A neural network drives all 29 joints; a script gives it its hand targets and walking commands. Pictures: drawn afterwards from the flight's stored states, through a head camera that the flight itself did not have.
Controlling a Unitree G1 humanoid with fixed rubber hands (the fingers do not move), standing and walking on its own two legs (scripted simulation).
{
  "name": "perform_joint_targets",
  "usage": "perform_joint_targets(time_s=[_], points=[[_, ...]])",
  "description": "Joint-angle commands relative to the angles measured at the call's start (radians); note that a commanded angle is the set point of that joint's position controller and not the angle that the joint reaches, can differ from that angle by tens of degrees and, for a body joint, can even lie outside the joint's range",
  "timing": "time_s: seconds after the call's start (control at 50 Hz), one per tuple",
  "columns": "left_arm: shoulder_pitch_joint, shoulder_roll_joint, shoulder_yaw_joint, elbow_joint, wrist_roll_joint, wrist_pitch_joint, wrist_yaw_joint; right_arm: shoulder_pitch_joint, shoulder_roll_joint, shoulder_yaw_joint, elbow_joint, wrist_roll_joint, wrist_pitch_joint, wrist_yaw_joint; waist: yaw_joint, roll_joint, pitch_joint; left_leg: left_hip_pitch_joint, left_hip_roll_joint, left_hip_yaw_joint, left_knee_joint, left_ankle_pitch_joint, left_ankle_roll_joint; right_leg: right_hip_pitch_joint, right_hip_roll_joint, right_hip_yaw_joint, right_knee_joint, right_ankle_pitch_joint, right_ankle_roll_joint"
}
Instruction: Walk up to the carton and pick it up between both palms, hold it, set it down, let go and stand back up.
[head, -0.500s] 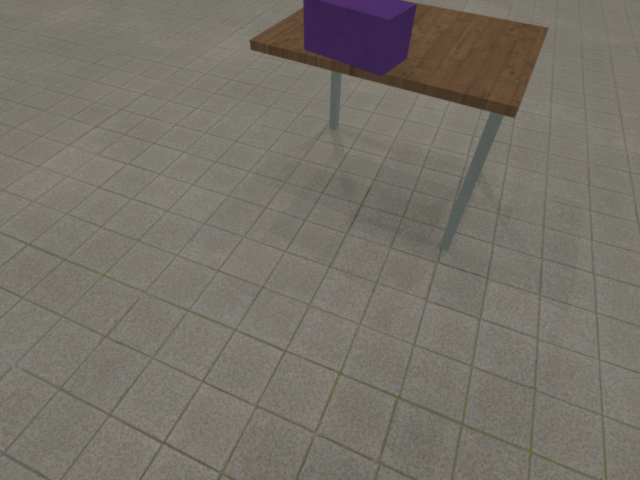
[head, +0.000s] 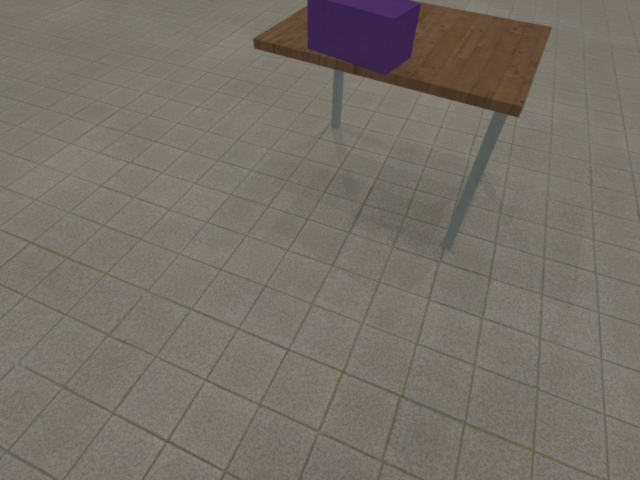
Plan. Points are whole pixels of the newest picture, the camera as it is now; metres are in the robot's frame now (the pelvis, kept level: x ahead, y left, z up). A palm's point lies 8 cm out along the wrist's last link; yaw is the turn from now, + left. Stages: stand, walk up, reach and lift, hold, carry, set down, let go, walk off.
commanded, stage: stand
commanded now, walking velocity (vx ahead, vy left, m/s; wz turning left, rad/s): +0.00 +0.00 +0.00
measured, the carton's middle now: (360, 27) +1.40 -0.09 -0.01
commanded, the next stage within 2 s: walk up in 0.04 s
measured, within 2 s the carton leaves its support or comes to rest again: neither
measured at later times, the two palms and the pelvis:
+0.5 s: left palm out of the picture +0.07 +0.23 -0.13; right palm out of the picture -0.03 -0.27 -0.15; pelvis +0.01 -0.02 -0.01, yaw +10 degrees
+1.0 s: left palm out of the picture -0.02 +0.22 -0.16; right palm (367, 324) +0.41 -0.07 -0.16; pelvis +0.19 +0.08 -0.03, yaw +27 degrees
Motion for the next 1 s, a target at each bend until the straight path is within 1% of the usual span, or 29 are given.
perform_joint_targets(time_s=[0.0,0.06,0.08,0.2,0.24,0.3,0.32,0.34,0.36,0.38,0.42,0.44,0.46,0.48,0.5,0.52,0.56,0.58,0.64,0.7,0.76,0.8,0.84,0.86,0.88,0.9,0.92,0.94,0.98], points=[[0.092,0.088,0.007,-0.007,0.006,-0.001,0.004,0.093,-0.059,-0.006,-0.002,-0.001,-0.004,-0.002,0.005,0.015,0.073,-0.067,0.117,-0.076,-0.086,0.509,0.015,-0.06,-0.059,0.006,-0.059,0.385,-0.035],[0.104,0.058,-0.002,0.0,0.001,-0.007,0.003,0.077,-0.072,-0.009,-0.015,0.004,-0.001,-0.007,0.01,0.014,0.058,-0.033,0.121,-0.067,-0.065,0.534,0.012,-0.073,-0.071,0.009,-0.056,0.438,-0.039],[0.093,0.067,-0.003,0.007,0.001,-0.007,0.006,0.118,-0.072,-0.008,-0.005,0.01,-0.003,-0.005,-0.013,-0.015,0.038,-0.034,0.123,-0.074,-0.072,0.528,0.014,-0.054,-0.061,0.021,-0.064,0.432,-0.036],[0.118,0.05,-0.003,0.01,-0.001,0.006,0.004,0.088,-0.065,-0.007,-0.015,0.002,-0.009,0.002,0.006,0.03,0.081,-0.075,0.121,-0.075,-0.085,0.532,0.009,-0.074,-0.063,0.002,-0.064,0.347,-0.024],[-0.015,0.161,0.042,-0.129,-0.007,0.0,0.037,0.106,-0.218,-0.071,-0.072,-0.023,-0.011,0.001,-0.048,0.039,0.042,-0.129,0.227,-0.247,0.005,0.693,0.045,-0.166,-0.059,-0.109,0.165,0.285,0.026],[-0.143,0.083,0.055,-0.247,0.004,0.005,0.031,0.207,-0.238,-0.088,-0.076,-0.025,-0.011,-0.004,-0.134,0.211,-0.01,0.024,0.394,-0.557,-0.082,0.928,0.209,-0.508,0.023,-0.059,0.486,-0.291,0.04],[-0.081,0.104,0.043,-0.253,0.024,-0.007,-0.005,0.303,-0.215,-0.089,-0.039,-0.029,-0.007,0.011,-0.113,0.137,-0.148,-0.005,0.353,-0.607,-0.196,-0.249,0.211,-0.438,-0.034,-0.002,0.482,-0.367,-0.004],[-0.117,0.094,0.044,-0.276,0.02,-0.009,-0.026,0.178,-0.229,-0.089,-0.069,-0.024,0.002,0.008,-0.089,0.168,-0.052,-0.123,0.343,-0.683,-0.274,-0.511,0.214,-0.46,-0.035,-0.009,0.518,-0.3,0.005],[-0.14,0.106,0.049,-0.305,0.019,-0.013,-0.04,0.095,-0.226,-0.093,-0.098,-0.03,0.004,0.008,-0.055,0.219,0.033,-0.229,0.32,-0.666,-0.309,-0.531,0.203,-0.442,-0.037,-0.012,0.447,-0.267,0.01],[-0.112,0.113,0.043,-0.308,0.016,-0.021,-0.046,0.033,-0.213,-0.088,-0.12,-0.027,-0.004,0.011,-0.023,0.204,0.075,-0.27,0.288,-0.592,-0.308,-0.403,0.187,-0.414,-0.039,-0.032,0.334,-0.208,0.014],[-0.018,0.134,0.044,-0.286,0.008,-0.039,-0.036,-0.023,-0.203,-0.091,-0.134,-0.029,-0.023,0.016,0.018,0.095,0.064,-0.409,0.191,-0.447,-0.222,-0.193,0.146,-0.145,0.015,-0.115,0.11,-0.097,0.009],[0.162,0.092,0.001,-0.053,0.012,-0.043,-0.035,-0.101,-0.232,-0.064,-0.103,-0.011,-0.014,0.02,0.122,0.09,0.111,-0.563,0.154,-0.378,-0.013,-0.097,0.095,0.026,0.002,-0.1,-0.077,-0.044,-0.001],[0.365,0.147,0.018,0.001,0.008,-0.051,-0.028,-0.143,-0.166,-0.044,-0.153,-0.004,-0.019,0.03,0.197,-0.079,0.025,-0.749,0.035,-0.215,0.242,-0.114,0.04,0.321,-0.03,-0.091,-0.169,-0.039,0.005],[0.446,0.223,0.018,0.046,0.009,-0.059,-0.019,-0.116,-0.074,-0.013,-0.175,0.001,-0.037,0.036,0.197,-0.33,-0.017,-0.914,-0.009,-0.118,0.572,-0.301,0.021,0.419,-0.305,0.222,-0.239,-0.17,-0.022],[0.367,0.296,0.036,-0.002,0.037,-0.051,-0.017,-0.083,-0.126,-0.039,-0.227,-0.001,-0.039,0.037,0.129,-0.364,-0.041,-0.907,0.068,-0.088,0.742,-0.287,0.001,0.254,-0.523,0.56,-0.376,-0.484,-0.118],[0.252,0.295,0.029,-0.03,0.039,-0.054,-0.024,-0.114,-0.199,-0.038,-0.25,0.006,-0.035,0.048,0.088,-0.206,0.03,-0.9,0.134,-0.106,0.853,-0.208,0.003,0.117,-0.56,0.654,-0.442,-0.633,-0.167],[0.068,0.298,0.003,-0.084,0.036,-0.093,-0.03,-0.114,-0.201,-0.021,-0.236,-0.004,-0.03,0.081,0.024,0.002,0.124,-0.846,0.199,-0.127,0.877,-0.031,-0.002,0.016,-0.478,0.38,-0.411,-0.426,-0.169],[0.035,0.257,-0.017,-0.063,0.023,-0.102,-0.034,-0.1,-0.183,-0.017,-0.219,-0.01,-0.018,0.09,0.006,0.024,0.171,-0.795,0.214,-0.115,0.813,0.018,-0.015,-0.048,-0.419,0.257,-0.418,-0.32,-0.15],[0.083,0.206,-0.039,-0.007,0.003,-0.118,-0.048,-0.111,-0.156,0.003,-0.244,0.002,0.002,0.1,-0.013,-0.074,0.228,-0.7,0.205,-0.061,0.719,0.125,-0.041,-0.127,-0.317,0.021,-0.411,0.01,-0.116],[0.135,0.208,-0.049,0.001,-0.01,-0.124,-0.048,-0.199,-0.151,0.023,-0.273,0.021,0.006,0.109,0.015,-0.074,0.224,-0.668,0.2,0.004,0.513,0.133,-0.042,-0.081,-0.274,-0.145,-0.359,0.269,-0.132],[0.174,0.229,-0.047,0.016,-0.021,-0.12,-0.05,-0.309,-0.157,0.029,-0.312,0.011,0.001,0.127,0.045,-0.07,0.246,-0.555,0.158,0.089,0.325,0.141,-0.021,-0.097,-0.262,-0.217,-0.351,0.421,-0.146],[0.205,0.269,-0.033,0.029,-0.033,-0.115,-0.051,-0.301,-0.165,0.025,-0.311,-0.003,0.001,0.13,0.034,-0.109,0.179,-0.46,0.119,0.108,0.259,0.13,0.013,-0.047,-0.261,-0.241,-0.279,0.571,-0.147],[0.191,0.281,-0.03,0.051,-0.031,-0.115,-0.05,-0.162,-0.2,0.012,-0.261,-0.007,-0.006,0.12,-0.034,-0.091,0.055,-0.313,0.067,0.134,0.222,0.056,0.045,0.016,-0.258,-0.251,-0.083,0.795,-0.149],[0.179,0.288,-0.031,0.071,-0.033,-0.118,-0.052,-0.025,-0.218,0.001,-0.207,-0.002,-0.015,0.108,-0.099,-0.036,-0.041,-0.178,0.038,0.138,0.191,0.068,0.078,0.015,-0.249,-0.246,0.09,0.91,-0.143],[0.176,0.273,-0.033,0.068,-0.039,-0.124,-0.052,0.132,-0.276,-0.02,-0.175,-0.011,-0.022,0.094,-0.168,0.007,-0.17,0.101,0.081,0.055,0.148,0.083,0.136,-0.131,-0.219,-0.264,0.347,0.856,-0.107],[0.196,0.245,-0.047,0.019,-0.057,-0.133,-0.057,0.281,-0.401,-0.065,-0.181,-0.006,-0.02,0.078,-0.22,0.254,-0.368,0.335,0.37,-0.396,0.027,-0.038,0.265,-0.355,-0.075,-0.289,0.767,0.438,-0.038],[0.21,0.234,-0.045,-0.003,-0.06,-0.13,-0.06,0.351,-0.419,-0.069,-0.132,0.012,-0.011,0.066,-0.196,0.36,-0.417,0.438,0.531,-0.761,-0.128,0.056,0.339,-0.533,0.032,-0.13,0.96,-0.194,-0.025],[0.119,0.252,-0.032,-0.023,-0.044,-0.119,-0.064,0.314,-0.385,-0.045,-0.119,0.011,-0.013,0.054,-0.171,0.213,-0.338,0.378,0.512,-0.717,-0.146,0.113,0.324,-0.593,-0.038,-0.043,1.017,-0.175,-0.039],[0.028,0.177,-0.039,-0.039,-0.034,-0.121,-0.07,0.188,-0.319,-0.036,-0.124,-0.004,-0.041,0.042,-0.12,0.013,-0.18,0.192,0.437,-0.448,-0.115,0.367,0.254,-0.62,-0.104,-0.036,0.953,-0.078,-0.04]])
